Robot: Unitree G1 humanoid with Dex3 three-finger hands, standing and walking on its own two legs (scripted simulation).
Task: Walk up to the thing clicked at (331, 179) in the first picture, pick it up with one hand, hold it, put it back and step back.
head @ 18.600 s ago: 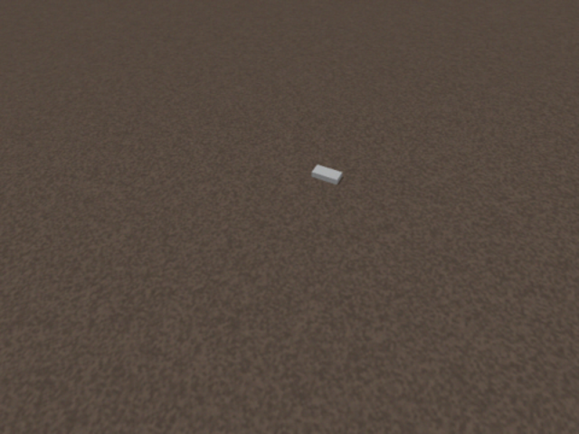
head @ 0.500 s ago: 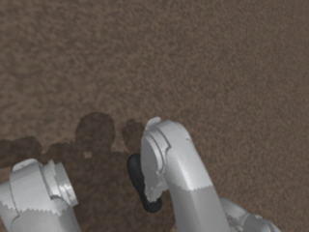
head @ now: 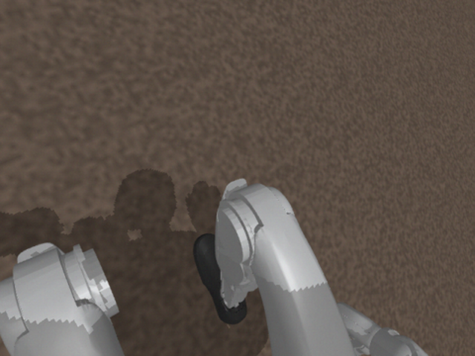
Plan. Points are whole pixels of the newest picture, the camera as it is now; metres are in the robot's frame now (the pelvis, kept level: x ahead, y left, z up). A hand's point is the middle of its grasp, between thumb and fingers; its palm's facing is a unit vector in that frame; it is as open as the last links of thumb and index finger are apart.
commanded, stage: close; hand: left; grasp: from above
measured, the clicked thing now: out of the picture +0.41 +0.36 -0.28
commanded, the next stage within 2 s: settle in 0.52 s
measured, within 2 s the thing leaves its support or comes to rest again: leaves its support in 0.96 s
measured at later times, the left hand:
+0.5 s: hand out of the picture +0.41 +0.35 -0.25, palm faces -0.40 -0.20 -0.89, open 9.8 cm
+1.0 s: hand out of the picture +0.40 +0.36 -0.24, palm faces -0.40 -0.22 -0.89, open 9.5 cm
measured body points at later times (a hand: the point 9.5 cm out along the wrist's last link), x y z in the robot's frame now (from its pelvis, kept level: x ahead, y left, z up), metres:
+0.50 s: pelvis +0.00 +0.00 +0.00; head +0.26 +0.15 +0.33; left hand +0.43 +0.36 -0.20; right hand +0.08 -0.25 -0.05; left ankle +0.06 +0.12 -0.26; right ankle +0.13 -0.13 -0.26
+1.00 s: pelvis +0.00 +0.00 +0.00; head +0.25 +0.15 +0.34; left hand +0.42 +0.37 -0.19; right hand +0.08 -0.25 -0.05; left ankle +0.06 +0.12 -0.26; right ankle +0.13 -0.13 -0.26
